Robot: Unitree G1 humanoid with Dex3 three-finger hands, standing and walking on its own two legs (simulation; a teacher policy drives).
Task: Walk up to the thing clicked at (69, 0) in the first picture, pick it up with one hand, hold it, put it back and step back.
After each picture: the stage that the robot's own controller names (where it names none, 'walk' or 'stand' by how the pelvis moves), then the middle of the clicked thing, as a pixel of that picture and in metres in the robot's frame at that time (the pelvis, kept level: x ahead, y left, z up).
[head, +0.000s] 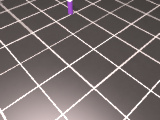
stand; (70, 5) +2.11 +0.18 -0.65
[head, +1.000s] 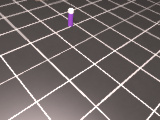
walk; (70, 17) +1.99 +0.14 -0.63
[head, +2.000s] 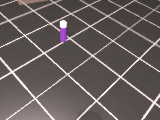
walk; (63, 31) +1.41 +0.16 -0.64
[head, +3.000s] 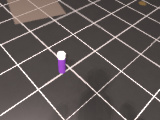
walk; (61, 62) +0.97 +0.17 -0.64
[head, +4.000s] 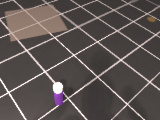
walk; (58, 94) +0.66 +0.16 -0.64
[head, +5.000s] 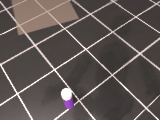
walk; (68, 99) +0.50 +0.12 -0.63
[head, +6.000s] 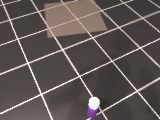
stand; (92, 108) +0.48 -0.06 -0.63
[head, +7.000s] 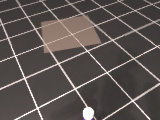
stand; (88, 119) +0.49 -0.01 -0.63
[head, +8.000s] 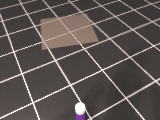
stand; (80, 114) +0.52 +0.04 -0.65
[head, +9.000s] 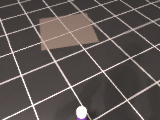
stand; (81, 118) +0.49 +0.03 -0.66
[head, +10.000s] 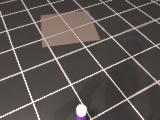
stand; (81, 115) +0.49 +0.03 -0.66
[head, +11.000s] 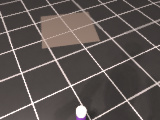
stand; (81, 117) +0.48 +0.03 -0.66
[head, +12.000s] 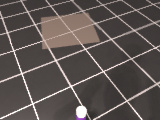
stand; (81, 117) +0.49 +0.03 -0.66
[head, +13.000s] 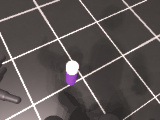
go down; (71, 74) +0.53 +0.03 -0.47
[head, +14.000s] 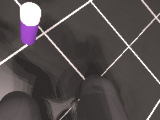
go down; (29, 27) +0.59 +0.09 -0.26
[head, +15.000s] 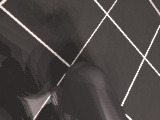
close in; out of the picture +0.58 +0.13 -0.21
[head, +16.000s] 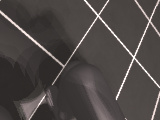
go down; out of the picture +0.58 +0.15 -0.22
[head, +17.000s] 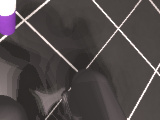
go down; (5, 15) +0.58 +0.11 -0.26
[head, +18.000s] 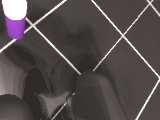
lift; (15, 20) +0.58 +0.10 -0.26
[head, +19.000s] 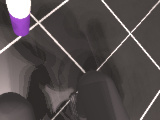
close in; (20, 18) +0.58 +0.08 -0.27
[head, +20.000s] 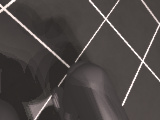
close in; out of the picture +0.58 +0.14 -0.21
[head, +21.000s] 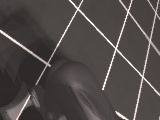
close; out of the picture +0.58 +0.16 -0.21
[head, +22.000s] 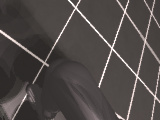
approach; out of the picture +0.57 +0.16 -0.23
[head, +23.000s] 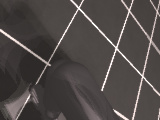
approach; out of the picture +0.58 +0.16 -0.23
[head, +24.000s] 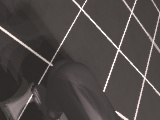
approach; out of the picture +0.57 +0.15 -0.23
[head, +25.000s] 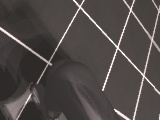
approach; out of the picture +0.58 +0.16 -0.22
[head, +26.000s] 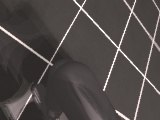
approach; out of the picture +0.58 +0.15 -0.22
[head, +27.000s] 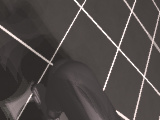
approach; out of the picture +0.58 +0.15 -0.22
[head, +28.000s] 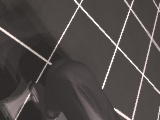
close; out of the picture +0.58 +0.16 -0.22
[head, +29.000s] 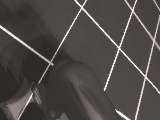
approach; out of the picture +0.58 +0.15 -0.22
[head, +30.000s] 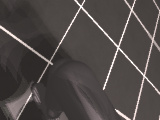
close in; out of the picture +0.58 +0.15 -0.22
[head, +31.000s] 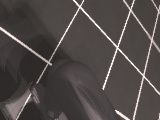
close in; out of the picture +0.58 +0.15 -0.22
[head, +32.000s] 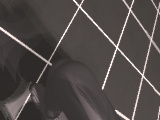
close; out of the picture +0.58 +0.15 -0.22
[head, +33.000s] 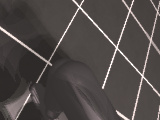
close; out of the picture +0.58 +0.16 -0.22
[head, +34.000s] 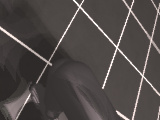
close; out of the picture +0.58 +0.17 -0.22
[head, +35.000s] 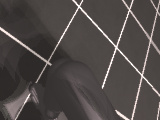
close; out of the picture +0.58 +0.16 -0.22
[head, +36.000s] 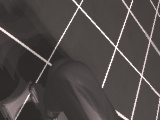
close; out of the picture +0.58 +0.16 -0.22
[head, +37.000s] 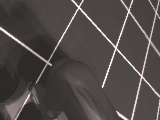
close; out of the picture +0.58 +0.16 -0.22
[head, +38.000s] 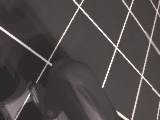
close in; out of the picture +0.58 +0.16 -0.22
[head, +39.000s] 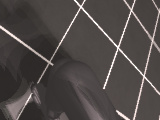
close in; out of the picture +0.58 +0.16 -0.22
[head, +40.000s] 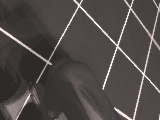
close; out of the picture +0.61 +0.14 -0.22
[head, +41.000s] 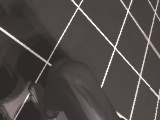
close; out of the picture +0.74 +0.11 -0.32
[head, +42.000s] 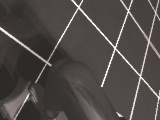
close; out of the picture +0.74 +0.13 -0.32
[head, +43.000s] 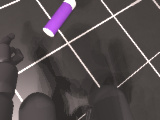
stand; (60, 16) +0.76 +0.03 -0.41
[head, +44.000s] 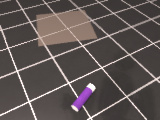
stand; (83, 96) +0.69 -0.04 -0.68
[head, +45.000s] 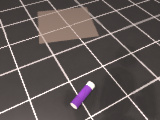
stand; (83, 94) +0.69 -0.02 -0.68
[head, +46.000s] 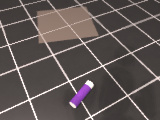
stand; (81, 93) +0.69 -0.01 -0.68
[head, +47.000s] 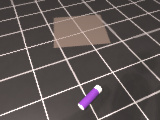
stand; (90, 97) +0.72 -0.03 -0.74
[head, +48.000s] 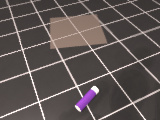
stand; (87, 98) +0.70 -0.01 -0.75
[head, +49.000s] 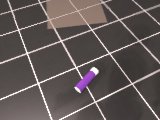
walk; (86, 79) +0.72 -0.01 -0.74
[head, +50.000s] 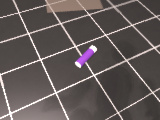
walk; (86, 56) +0.96 -0.06 -0.72
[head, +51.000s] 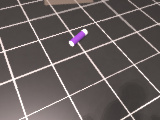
stand; (78, 37) +1.34 +0.04 -0.73
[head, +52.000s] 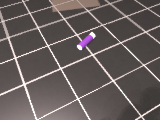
stand; (86, 41) +1.34 +0.01 -0.72
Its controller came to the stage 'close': yes
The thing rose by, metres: 0.00
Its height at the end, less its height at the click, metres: -0.09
